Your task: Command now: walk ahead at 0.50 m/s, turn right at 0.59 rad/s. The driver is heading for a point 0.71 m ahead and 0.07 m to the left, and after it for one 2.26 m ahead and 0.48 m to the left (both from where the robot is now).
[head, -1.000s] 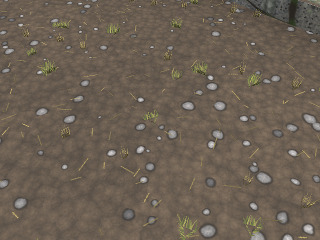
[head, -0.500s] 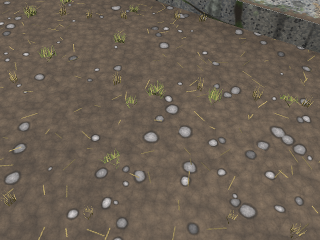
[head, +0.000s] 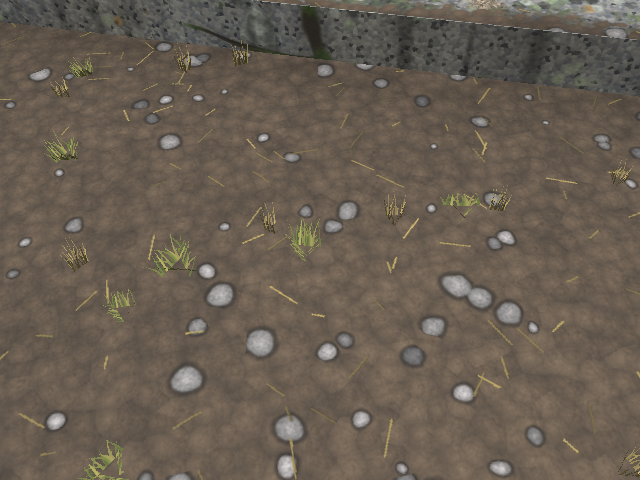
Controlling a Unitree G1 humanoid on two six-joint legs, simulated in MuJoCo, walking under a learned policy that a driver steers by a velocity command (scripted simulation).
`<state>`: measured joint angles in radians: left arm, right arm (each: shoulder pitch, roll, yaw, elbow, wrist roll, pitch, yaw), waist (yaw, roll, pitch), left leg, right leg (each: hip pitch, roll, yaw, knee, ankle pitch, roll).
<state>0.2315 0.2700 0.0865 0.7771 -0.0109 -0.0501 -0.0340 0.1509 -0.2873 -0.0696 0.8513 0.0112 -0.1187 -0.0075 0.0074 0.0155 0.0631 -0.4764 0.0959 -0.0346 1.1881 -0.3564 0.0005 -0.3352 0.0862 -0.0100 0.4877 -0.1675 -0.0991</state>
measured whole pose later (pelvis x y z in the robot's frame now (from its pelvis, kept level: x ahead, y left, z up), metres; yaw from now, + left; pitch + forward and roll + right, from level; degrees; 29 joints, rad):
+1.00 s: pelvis +0.57 -0.03 +0.00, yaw -4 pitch +2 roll +0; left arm 0.12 0.25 0.05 0.72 0.00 -0.09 -0.02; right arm 0.35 -0.29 -0.05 0.90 0.03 -0.06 0.00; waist -0.03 0.03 0.02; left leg -0.38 0.03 -0.05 1.14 -0.42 0.02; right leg -0.37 0.00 -0.07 0.50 -0.17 -0.04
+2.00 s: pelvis +1.13 +0.06 +0.00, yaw +27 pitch +2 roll -1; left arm 0.15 0.27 0.06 0.76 0.01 -0.11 -0.03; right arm 0.34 -0.29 -0.06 0.74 0.02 -0.04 -0.01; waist -0.01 0.03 0.01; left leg -0.34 -0.06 -0.12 1.15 -0.44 0.03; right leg -0.38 0.04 -0.01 0.51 -0.17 -0.03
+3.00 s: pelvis +1.58 +0.30 +0.01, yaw +29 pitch -1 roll +0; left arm 0.26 0.24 0.04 0.91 0.02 -0.06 0.00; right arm 0.31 -0.25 -0.03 0.92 -0.03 -0.06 0.02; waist -0.02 0.03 0.03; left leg -0.38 0.01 -0.01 1.11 -0.32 0.06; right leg -0.22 0.04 -0.09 0.41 -0.18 -0.08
